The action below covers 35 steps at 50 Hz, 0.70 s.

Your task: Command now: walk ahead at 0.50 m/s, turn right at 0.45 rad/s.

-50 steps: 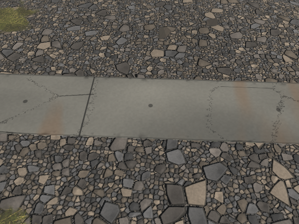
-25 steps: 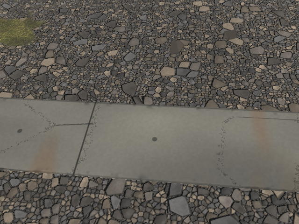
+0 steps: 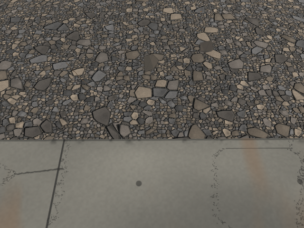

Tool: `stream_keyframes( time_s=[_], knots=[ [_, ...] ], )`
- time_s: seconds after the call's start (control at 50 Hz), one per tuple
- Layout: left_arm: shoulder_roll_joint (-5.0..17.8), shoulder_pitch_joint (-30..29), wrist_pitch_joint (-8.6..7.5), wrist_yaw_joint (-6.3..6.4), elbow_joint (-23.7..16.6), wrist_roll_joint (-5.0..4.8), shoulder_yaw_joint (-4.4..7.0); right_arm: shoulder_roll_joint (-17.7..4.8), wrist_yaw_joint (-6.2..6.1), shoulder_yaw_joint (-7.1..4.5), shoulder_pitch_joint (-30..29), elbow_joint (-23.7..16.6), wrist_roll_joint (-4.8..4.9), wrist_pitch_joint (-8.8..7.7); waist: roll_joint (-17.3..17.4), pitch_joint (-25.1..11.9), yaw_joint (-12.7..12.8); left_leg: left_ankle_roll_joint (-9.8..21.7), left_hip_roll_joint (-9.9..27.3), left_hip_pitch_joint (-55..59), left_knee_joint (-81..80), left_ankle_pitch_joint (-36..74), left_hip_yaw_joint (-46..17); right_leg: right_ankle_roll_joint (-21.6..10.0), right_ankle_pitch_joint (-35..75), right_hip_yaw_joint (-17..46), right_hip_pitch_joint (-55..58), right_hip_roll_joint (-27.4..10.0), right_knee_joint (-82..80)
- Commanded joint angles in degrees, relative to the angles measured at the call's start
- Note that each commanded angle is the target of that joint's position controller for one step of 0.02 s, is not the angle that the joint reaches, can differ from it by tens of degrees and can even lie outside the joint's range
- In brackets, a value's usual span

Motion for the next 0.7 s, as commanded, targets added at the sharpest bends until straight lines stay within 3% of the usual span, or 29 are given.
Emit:
stream_keyframes(
  time_s=[0.02,0.1,0.2,0.3,0.36,0.38,0.4,0.42,0.44,0.46,0.48,0.5,0.52,0.54,0.58,0.64,0.7],
  knots=[
    [1.56,2.61,1.04,0.07,-3.44,-0.2,1.27,-4.76,-0.31,-1.19,1.1,-0.96,-0.33,-0.87,8.24,-2.41,0.43,7.67,15.65,8.45,-16.89,4.36,-12.97,-0.37,5.02,2.97,-8.58,-5.85,0.51],
    [1.77,-2.6,2.17,-0.01,-6.39,0.56,1.72,-7.2,-1.43,-2.11,3.0,0.51,-0.59,-0.79,5.46,0.48,0.3,8.35,15.9,9.52,-18.75,10.0,-6.08,0.74,13.17,3.94,-15.1,-6.03,-5.96],
    [0.88,-11.36,1.56,-1.82,-9.6,0.88,1.09,-9.13,-2.41,-2.57,5.23,1.05,-0.27,0.19,4.52,2.55,-2.29,6.99,15.16,13.36,-18.98,11.98,1.43,0.86,22.81,-0.69,-15.18,-5.05,-20.68],
    [0.87,-18.52,1.78,-3.65,-14.02,0.73,0.61,-10.79,-2.48,-3.26,8.84,2.15,0.96,1.96,4.78,4.68,-4.32,6.0,17.73,22.11,-14.82,17.0,4.92,-1.03,16.91,-5.21,-16.14,-3.68,-28.18],
    [3.54,-14.74,2.23,-4.06,-15.02,0.72,1.94,-13.37,-2.69,-4.03,6.6,1.34,1.87,2.89,7.59,0.55,-0.43,4.22,17.92,24.02,-4.12,41.5,7.43,-4.04,8.47,-10.1,-6.11,1.43,-29.43],
    [5.45,-8.41,2.3,-3.99,-13.78,0.5,3.12,-13.9,-2.72,-4.14,5.38,1.06,2.16,3.38,7.65,-2.92,3.54,3.25,16.81,22.82,5.2,48.19,8.62,-5.67,8.19,-11.62,2.38,4.24,-31.59],
    [9.29,1.4,2.39,-3.26,-11.12,0.37,5.26,-13.36,-2.71,-3.82,4.79,0.59,2.19,3.52,5.78,-8.0,8.38,1.09,14.14,16.38,18.75,44.16,9.61,-7.96,11.86,-10.77,17.39,6.72,-35.7],
    [15.58,7.58,2.82,-1.93,-9.78,0.35,6.95,-8.7,-2.51,-2.34,5.9,-1.1,-0.08,2.89,-5.73,-12.02,8.35,-1.77,10.07,-1.13,38.61,10.16,9.27,-11.94,13.96,7.97,33.19,-5.09,-37.11],
    [18.43,4.57,1.8,-2.3,-11.84,0.65,6.66,-3.67,-1.73,-0.66,8.67,-4.46,0.17,0.57,-14.03,-20.11,2.5,-3.97,-1.96,-21.37,55.02,-25.21,-2.74,-23.17,1.84,42.17,47.1,-16.42,-48.43],
    [12.95,5.54,1.01,-3.01,-12.03,1.04,4.97,-8.78,-1.05,-1.68,1.29,-5.47,2.48,-1.49,-4.64,-18.85,6.46,-2.28,0.7,-27.6,57.29,-22.36,-10.94,-20.01,1.84,41.34,46.08,-16.51,-53.12],
    [10.18,3.61,0.35,-3.11,-11.85,1.21,4.15,-9.05,-0.85,-1.79,-1.08,-6.43,3.57,-2.3,-3.31,-12.13,5.24,-0.61,2.92,-30.12,54.54,-17.52,-10.19,-17.63,5.79,32.72,40.45,-14.71,-52.19],
    [8.19,-0.79,0.02,-3.08,-12.71,1.02,3.48,-8.51,-1.37,-1.81,-0.62,-5.41,2.57,-2.41,2.07,-7.87,2.36,-0.38,5.7,-26.56,49.57,-12.91,-10.47,-15.46,11.91,25.3,31.32,-11.96,-51.87],
    [6.25,-4.37,-0.11,-2.86,-13.59,1.23,2.82,-9.28,-1.72,-2.46,0.21,-4.8,1.35,-1.86,1.91,-6.16,0.27,-0.7,7.48,-22.19,44.71,-10.3,-10.64,-13.96,16.66,20.17,24.39,-9.71,-52.24],
    [5.56,-5.84,-0.19,-2.54,-14.43,1.74,2.44,-9.36,-1.6,-2.73,1.29,-4.67,1.13,-0.94,0.86,-5.57,-1.17,-1.12,8.33,-18.61,42.58,-8.58,-10.93,-13.51,18.88,18.08,20.08,-8.28,-53.43],
    [6.74,-4.99,-0.55,-1.89,-14.44,1.42,2.66,-8.1,-1.61,-2.75,1.05,-5.3,0.33,0.45,1.22,-4.83,-1.79,-2.96,7.78,-16.89,37.93,-6.24,-9.91,-13.98,23.54,15.53,16.22,-6.91,-54.71],
    [8.5,-1.08,-0.44,-0.5,-13.69,1.23,3.06,-6.62,-2.0,-2.29,-5.36,-7.89,-0.35,1.19,0.75,-2.57,-0.13,-5.22,6.01,-19.9,27.25,1.76,-9.16,-13.49,26.03,12.9,15.11,-5.35,-55.22],
    [8.22,1.13,-0.02,0.09,-13.23,0.97,2.96,-5.31,-1.49,-1.64,-11.04,-9.85,-0.04,0.78,-1.74,-1.36,1.97,-5.14,3.37,-17.9,14.51,11.47,-9.13,-10.97,20.94,11.4,14.18,-3.05,-54.45]
  ],
)
Velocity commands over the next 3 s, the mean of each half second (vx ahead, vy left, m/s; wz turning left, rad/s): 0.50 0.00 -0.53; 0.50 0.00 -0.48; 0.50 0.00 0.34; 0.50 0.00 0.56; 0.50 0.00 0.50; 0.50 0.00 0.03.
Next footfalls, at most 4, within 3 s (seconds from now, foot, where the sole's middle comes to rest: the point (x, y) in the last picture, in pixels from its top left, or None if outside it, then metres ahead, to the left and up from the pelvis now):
0.40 right None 0.34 -0.18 -0.77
0.92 left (179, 182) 0.69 -0.12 -0.77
1.40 right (240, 165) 0.79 -0.43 -0.77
2.02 left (178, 123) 1.16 -0.15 -0.92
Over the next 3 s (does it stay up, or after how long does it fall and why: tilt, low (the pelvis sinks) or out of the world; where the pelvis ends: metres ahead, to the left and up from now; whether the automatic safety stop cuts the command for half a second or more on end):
stays up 1.55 -0.13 -0.15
